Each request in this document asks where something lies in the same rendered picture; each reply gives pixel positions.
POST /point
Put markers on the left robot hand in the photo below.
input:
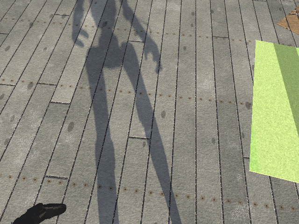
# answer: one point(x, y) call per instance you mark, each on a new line
point(40, 212)

